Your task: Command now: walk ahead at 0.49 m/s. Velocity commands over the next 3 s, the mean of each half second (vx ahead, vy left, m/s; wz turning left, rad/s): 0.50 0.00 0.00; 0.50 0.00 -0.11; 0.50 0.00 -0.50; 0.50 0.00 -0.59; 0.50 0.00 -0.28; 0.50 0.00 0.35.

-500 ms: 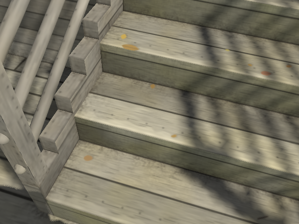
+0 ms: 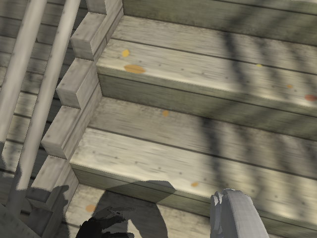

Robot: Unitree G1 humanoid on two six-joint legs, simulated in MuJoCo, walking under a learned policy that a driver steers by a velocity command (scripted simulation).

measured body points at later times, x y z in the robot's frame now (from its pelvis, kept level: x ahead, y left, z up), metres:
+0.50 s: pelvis +0.31 -0.03 +0.18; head +0.33 -0.04 +0.63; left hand +0.16 +0.15 +0.05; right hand +0.52 -0.19 +0.08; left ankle +0.42 +0.10 -0.25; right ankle +0.23 -0.11 -0.56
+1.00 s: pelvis +0.61 +0.02 +0.33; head +0.61 +0.03 +0.78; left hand +0.82 +0.21 +0.23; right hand +0.59 -0.20 +0.18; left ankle +0.63 +0.09 -0.40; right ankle +0.63 -0.15 -0.07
